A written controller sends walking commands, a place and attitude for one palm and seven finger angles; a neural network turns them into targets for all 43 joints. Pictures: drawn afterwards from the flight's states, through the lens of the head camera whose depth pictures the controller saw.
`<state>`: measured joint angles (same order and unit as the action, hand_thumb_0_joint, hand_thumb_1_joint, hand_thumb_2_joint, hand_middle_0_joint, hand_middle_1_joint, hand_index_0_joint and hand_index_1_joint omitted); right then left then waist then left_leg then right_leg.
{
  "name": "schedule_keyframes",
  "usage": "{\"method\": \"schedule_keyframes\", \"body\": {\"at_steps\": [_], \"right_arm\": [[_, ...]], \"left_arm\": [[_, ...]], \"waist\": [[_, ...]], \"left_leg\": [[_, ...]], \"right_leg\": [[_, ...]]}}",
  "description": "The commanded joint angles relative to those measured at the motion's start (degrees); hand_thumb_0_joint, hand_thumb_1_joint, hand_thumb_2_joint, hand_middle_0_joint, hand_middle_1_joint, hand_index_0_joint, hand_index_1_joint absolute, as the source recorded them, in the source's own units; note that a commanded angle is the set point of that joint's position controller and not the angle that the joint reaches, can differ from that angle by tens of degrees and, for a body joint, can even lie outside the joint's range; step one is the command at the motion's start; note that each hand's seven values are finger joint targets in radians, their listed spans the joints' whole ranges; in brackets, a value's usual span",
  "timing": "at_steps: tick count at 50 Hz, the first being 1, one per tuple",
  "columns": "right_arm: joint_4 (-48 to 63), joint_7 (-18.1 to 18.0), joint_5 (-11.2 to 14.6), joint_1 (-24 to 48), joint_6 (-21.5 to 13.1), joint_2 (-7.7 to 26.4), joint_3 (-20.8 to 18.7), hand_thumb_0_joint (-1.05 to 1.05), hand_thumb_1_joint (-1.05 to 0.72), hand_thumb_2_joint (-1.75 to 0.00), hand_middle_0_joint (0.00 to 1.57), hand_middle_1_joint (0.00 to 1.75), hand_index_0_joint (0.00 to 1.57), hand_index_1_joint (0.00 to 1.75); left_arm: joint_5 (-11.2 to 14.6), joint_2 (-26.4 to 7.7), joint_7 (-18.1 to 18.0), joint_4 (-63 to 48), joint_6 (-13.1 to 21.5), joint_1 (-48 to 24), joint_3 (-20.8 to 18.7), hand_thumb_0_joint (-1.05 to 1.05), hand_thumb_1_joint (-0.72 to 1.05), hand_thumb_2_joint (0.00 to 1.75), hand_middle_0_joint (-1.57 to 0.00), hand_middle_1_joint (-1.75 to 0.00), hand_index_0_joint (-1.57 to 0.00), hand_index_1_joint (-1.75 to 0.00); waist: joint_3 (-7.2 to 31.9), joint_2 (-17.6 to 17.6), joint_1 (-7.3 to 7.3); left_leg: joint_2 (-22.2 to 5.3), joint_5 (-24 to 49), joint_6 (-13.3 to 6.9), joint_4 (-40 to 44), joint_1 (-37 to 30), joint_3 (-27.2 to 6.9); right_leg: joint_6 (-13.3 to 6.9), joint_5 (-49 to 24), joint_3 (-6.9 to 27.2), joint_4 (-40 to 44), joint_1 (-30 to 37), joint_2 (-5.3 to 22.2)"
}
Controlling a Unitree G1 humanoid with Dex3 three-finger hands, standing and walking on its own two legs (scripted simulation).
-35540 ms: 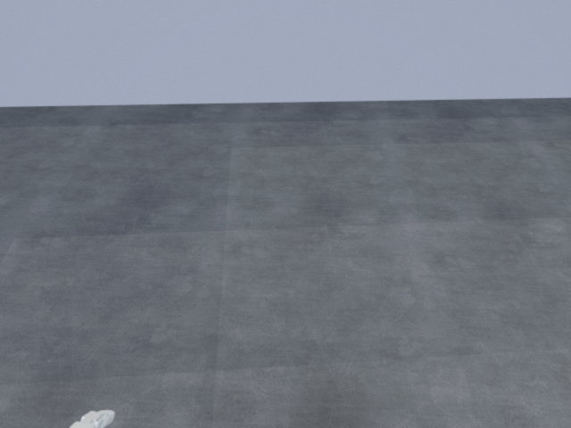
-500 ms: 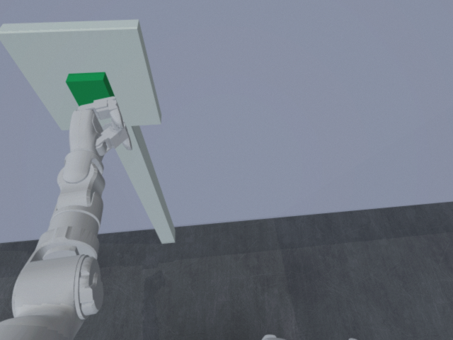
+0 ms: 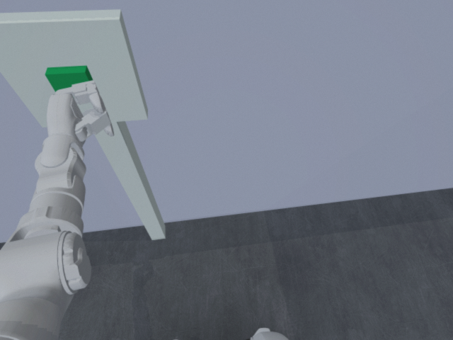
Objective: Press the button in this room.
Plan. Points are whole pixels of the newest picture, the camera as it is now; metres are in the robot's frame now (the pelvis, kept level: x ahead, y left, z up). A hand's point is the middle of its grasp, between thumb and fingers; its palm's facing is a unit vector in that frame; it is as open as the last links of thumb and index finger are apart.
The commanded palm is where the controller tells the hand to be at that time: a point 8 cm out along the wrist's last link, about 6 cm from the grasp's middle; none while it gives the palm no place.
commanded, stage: press the button with the knuckle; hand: left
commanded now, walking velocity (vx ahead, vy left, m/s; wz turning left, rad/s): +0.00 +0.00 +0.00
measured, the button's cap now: (74, 83) +0.53 +0.25 +0.14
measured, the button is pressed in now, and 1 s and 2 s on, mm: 4 9 0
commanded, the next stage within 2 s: hold the button down briefly in 0.32 s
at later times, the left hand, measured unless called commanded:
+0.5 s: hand (102, 110) +0.49 +0.20 +0.11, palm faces +0.07 -1.00 -0.03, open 3.0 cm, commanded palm +0.50 +0.25 +0.11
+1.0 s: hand (104, 112) +0.49 +0.20 +0.11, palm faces +0.10 -0.99 -0.02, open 3.0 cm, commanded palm +0.46 +0.24 +0.11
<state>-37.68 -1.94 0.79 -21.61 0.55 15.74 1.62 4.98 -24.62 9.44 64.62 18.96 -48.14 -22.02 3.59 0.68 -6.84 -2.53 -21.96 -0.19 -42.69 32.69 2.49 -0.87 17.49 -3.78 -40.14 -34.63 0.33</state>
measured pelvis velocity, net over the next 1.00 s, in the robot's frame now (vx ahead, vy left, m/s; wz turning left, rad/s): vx -0.03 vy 0.01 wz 0.01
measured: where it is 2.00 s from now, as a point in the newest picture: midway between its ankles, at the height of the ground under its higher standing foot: outside the picture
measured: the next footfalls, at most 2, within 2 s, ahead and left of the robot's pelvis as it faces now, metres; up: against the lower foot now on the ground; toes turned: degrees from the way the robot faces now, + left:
none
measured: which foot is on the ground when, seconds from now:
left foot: down 0.00-1.00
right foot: down 0.00-1.00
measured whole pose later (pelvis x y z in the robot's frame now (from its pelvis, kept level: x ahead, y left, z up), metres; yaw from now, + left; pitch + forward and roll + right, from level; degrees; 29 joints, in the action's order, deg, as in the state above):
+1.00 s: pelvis -0.03 +0.01 -0.01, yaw +0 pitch +16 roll -2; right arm -37.4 -1.1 -0.8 -25.5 -2.3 16.6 3.0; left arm 3.0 -30.4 7.7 73.1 19.8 -58.5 -22.3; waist 3.8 0.9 -10.5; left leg -2.3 -20.9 -0.9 -48.2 43.3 1.7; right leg -0.5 15.5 -4.3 -43.6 -44.0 0.7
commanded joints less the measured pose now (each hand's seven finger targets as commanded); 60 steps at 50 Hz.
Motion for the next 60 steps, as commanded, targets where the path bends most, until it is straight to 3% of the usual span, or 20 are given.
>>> {"method": "schedule_keyframes", "body": {"at_steps": [1,7,11,13,14,18,19,26,30,33,36,40,41,44,49,52,54,55,59,60], "right_arm": [[3.3,-1.0,-0.2,-6.4,-1.8,8.9,-3.1,0.00,-0.90,-0.90,0.20,0.30,0.20,0.30],[3.1,-1.0,-0.6,-7.8,-2.1,9.9,-2.8,0.00,-0.90,-0.90,0.20,0.30,0.20,0.30],[2.7,-1.0,-0.8,-8.8,-2.4,10.2,-2.6,0.00,-0.90,-0.90,0.20,0.30,0.20,0.30],[2.6,-1.1,-0.9,-9.4,-2.5,10.6,-2.7,0.00,-0.90,-0.90,0.20,0.30,0.20,0.30],[2.5,-1.1,-0.8,-9.5,-2.6,10.4,-2.6,0.00,-0.90,-0.90,0.20,0.30,0.20,0.30],[2.1,-1.2,-0.9,-10.3,-3.1,11.1,-2.2,0.00,-0.90,-0.90,0.20,0.30,0.20,0.30],[2.1,-1.3,-1.0,-10.4,-3.3,11.3,-2.2,0.00,-0.90,-0.90,0.20,0.30,0.20,0.30],[2.4,-1.2,-1.2,-11.2,-4.3,11.5,-1.9,0.00,-0.90,-0.90,0.20,0.30,0.20,0.30],[2.3,-1.0,-1.3,-11.4,-4.8,11.5,-1.9,0.00,-0.90,-0.90,0.20,0.30,0.20,0.30],[2.3,-1.0,-1.5,-11.7,-4.9,11.9,-2.0,0.00,-0.90,-0.90,0.20,0.30,0.20,0.30],[2.3,-1.0,-1.4,-11.9,-5.0,11.9,-1.8,0.00,-0.90,-0.90,0.20,0.30,0.20,0.30],[2.9,-0.6,-1.7,-12.0,-4.9,11.6,-2.2,0.00,-0.90,-0.90,0.20,0.30,0.20,0.30],[2.9,-0.4,-1.7,-11.6,-4.9,11.3,-2.3,0.00,-0.90,-0.90,0.20,0.30,0.20,0.30],[3.2,-0.3,-1.6,-11.4,-4.6,11.5,-2.4,0.00,-0.90,-0.90,0.20,0.30,0.20,0.30],[4.0,0.1,-1.5,-10.5,-4.1,10.7,-2.8,0.00,-0.90,-0.90,0.20,0.30,0.20,0.30],[4.3,0.1,-1.3,-10.0,-3.7,10.5,-3.1,0.00,-0.90,-0.90,0.20,0.30,0.20,0.30],[5.0,0.2,-1.0,-9.2,-3.3,10.0,-3.4,0.00,-0.90,-0.90,0.20,0.30,0.20,0.30],[5.5,0.3,-0.9,-8.6,-3.2,9.6,-3.4,0.00,-0.90,-0.90,0.20,0.30,0.20,0.30],[6.5,0.2,-0.3,-6.5,-2.6,8.8,-3.5,0.00,-0.90,-0.90,0.20,0.30,0.20,0.30],[6.7,0.2,-0.1,-5.9,-2.6,8.6,-3.5,0.00,-0.90,-0.90,0.20,0.30,0.20,0.30]], "left_arm": [[0.7,-17.1,-1.0,-9.2,3.6,-31.9,-2.1,0.00,0.90,0.90,-1.30,-1.50,-1.30,-1.50],[0.1,-20.8,-0.8,-5.3,3.7,-36.2,-3.3,0.00,0.90,0.90,-1.30,-1.50,-1.30,-1.50],[-0.3,-20.4,-1.0,-3.8,3.7,-40.9,-1.7,0.00,0.90,0.90,-1.30,-1.50,-1.30,-1.50],[-0.2,-22.2,-1.4,-3.7,3.9,-42.2,-3.1,0.00,0.90,0.90,-1.30,-1.50,-1.30,-1.50],[-0.1,-20.5,-1.3,-3.4,3.6,-42.9,-1.4,0.00,0.90,0.90,-1.30,-1.50,-1.30,-1.50],[-0.2,-22.5,-1.8,-1.5,3.2,-45.1,-2.0,0.00,0.90,0.90,-1.30,-1.50,-1.30,-1.50],[-0.5,-24.1,-1.9,-1.7,3.4,-46.0,-2.6,0.00,0.90,0.90,-1.30,-1.50,-1.30,-1.50],[-0.8,-24.8,-2.1,-1.0,3.6,-48.2,-2.1,0.00,0.90,0.90,-1.30,-1.50,-1.30,-1.50],[-1.1,-23.6,-2.6,-1.7,3.9,-49.2,-1.0,0.00,0.90,0.90,-1.30,-1.50,-1.30,-1.50],[-1.2,-25.1,-3.0,-1.2,3.8,-48.6,-2.6,0.00,0.90,0.90,-1.30,-1.50,-1.30,-1.50],[-1.6,-26.1,-2.8,-1.1,3.6,-49.2,-2.3,0.00,0.90,0.90,-1.30,-1.50,-1.30,-1.50],[-1.5,-23.9,-2.9,-2.5,4.0,-47.0,-2.4,0.00,0.90,0.90,-1.30,-1.50,-1.30,-1.50],[-1.1,-22.3,-2.8,-2.8,3.9,-46.5,-1.6,0.00,0.90,0.90,-1.30,-1.50,-1.30,-1.50],[-0.9,-22.8,-2.8,-2.5,3.8,-43.2,-2.7,0.00,0.90,0.90,-1.30,-1.50,-1.30,-1.50],[-0.7,-17.6,-2.9,-6.0,4.1,-39.0,-0.3,0.00,0.90,0.90,-1.30,-1.50,-1.30,-1.50],[0.5,-17.8,-2.7,-7.6,3.9,-34.8,-2.2,0.00,0.90,0.90,-1.30,-1.50,-1.30,-1.50],[0.8,-17.4,-2.4,-10.6,4.3,-31.1,-2.6,0.00,0.90,0.90,-1.30,-1.50,-1.30,-1.50],[1.1,-15.2,-2.2,-12.3,4.4,-29.3,-1.4,0.00,0.90,0.90,-1.30,-1.50,-1.30,-1.50],[2.3,-12.9,-2.0,-16.3,3.7,-22.1,-1.1,0.00,0.90,0.90,-1.30,-1.50,-1.30,-1.50],[2.7,-11.1,-2.0,-17.1,3.4,-21.2,0.0,0.00,0.90,0.90,-1.30,-1.50,-1.30,-1.50]], "waist": [[20.1,2.7,-2.21],[20.7,2.4,-3.65],[20.1,4.6,-5.32],[21.6,4.3,-5.64],[21.7,4.0,-6.28],[19.9,3.8,-7.16],[20.6,3.9,-7.24],[20.9,6.5,-7.51],[21.4,7.2,-7.98],[21.6,4.9,-7.90],[21.1,5.9,-7.84],[24.2,7.1,-6.64],[23.4,7.8,-6.67],[22.1,5.5,-5.90],[22.4,6.7,-4.51],[23.0,3.6,-2.94],[24.7,5.0,-1.52],[24.5,6.3,-0.97],[22.1,4.6,0.62],[20.8,3.1,0.42]], "left_leg": [[2.1,12.5,-1.5,4.3,-5.9,-2.5],[2.0,10.4,-1.5,3.4,-3.1,-3.0],[1.8,8.2,-1.5,3.1,-3.2,-3.9],[1.8,8.4,-1.6,2.6,-3.4,-4.2],[1.8,7.8,-1.6,2.6,-3.3,-4.2],[1.7,3.2,-1.8,2.7,-0.1,-4.5],[1.6,2.6,-1.8,2.7,0.1,-4.6],[1.6,-1.2,-1.7,2.7,1.2,-5.2],[1.5,-2.6,-1.7,2.8,0.8,-5.4],[1.4,-2.8,-1.9,2.5,1.9,-5.4],[1.3,-3.8,-1.8,2.7,2.7,-5.4],[1.3,-0.8,-1.5,2.6,-1.3,-6.0],[1.3,-0.5,-1.5,2.5,-1.6,-5.5],[1.2,0.0,-1.6,2.7,-0.5,-5.4],[1.0,2.3,-1.4,3.4,-3.9,-5.2],[1.0,5.4,-1.4,3.4,-3.8,-4.4],[1.2,9.0,-1.4,3.4,-5.6,-3.7],[1.2,10.4,-1.2,3.6,-7.0,-3.8],[1.2,13.7,-1.2,4.2,-7.5,-2.8],[1.2,13.5,-1.3,4.5,-7.3,-2.6]], "right_leg": [[0.3,-14.1,3.3,3.7,10.7,-1.0],[0.6,-11.9,3.6,3.2,9.2,-1.0],[0.6,-8.1,3.2,3.2,5.2,-1.1],[0.6,-7.9,3.3,3.0,4.9,-1.2],[0.8,-7.3,3.3,3.3,4.4,-1.2],[0.9,-2.9,3.7,3.8,3.1,-1.1],[1.0,-2.3,3.7,3.8,3.2,-1.0],[0.8,1.5,3.7,3.6,1.0,-1.0],[0.8,2.5,3.5,3.4,-0.3,-1.0],[0.8,2.7,3.6,3.5,0.4,-1.1],[0.8,3.5,3.7,3.4,0.2,-1.0],[0.5,1.6,2.9,2.5,-0.2,-1.1],[0.5,1.3,3.0,2.9,-0.4,-1.1],[0.4,0.9,3.0,2.9,0.6,-1.2],[0.1,-0.8,2.3,2.6,0.7,-1.2],[0.1,-3.7,2.5,2.9,4.5,-1.3],[0.0,-7.4,2.4,2.4,6.7,-1.4],[-0.3,-8.3,2.2,2.2,6.5,-1.4],[-0.4,-12.5,2.0,2.4,9.4,-1.6],[-0.3,-12.8,1.9,2.7,9.5,-1.6]]}}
